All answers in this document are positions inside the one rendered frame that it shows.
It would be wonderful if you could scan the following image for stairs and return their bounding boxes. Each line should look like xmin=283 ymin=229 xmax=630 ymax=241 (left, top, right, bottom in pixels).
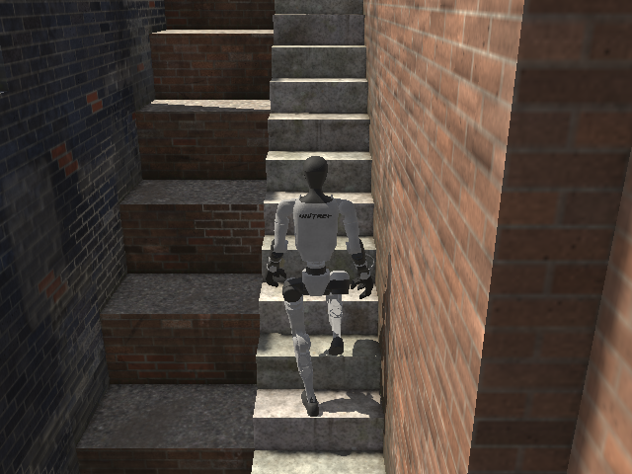
xmin=251 ymin=0 xmax=386 ymax=474

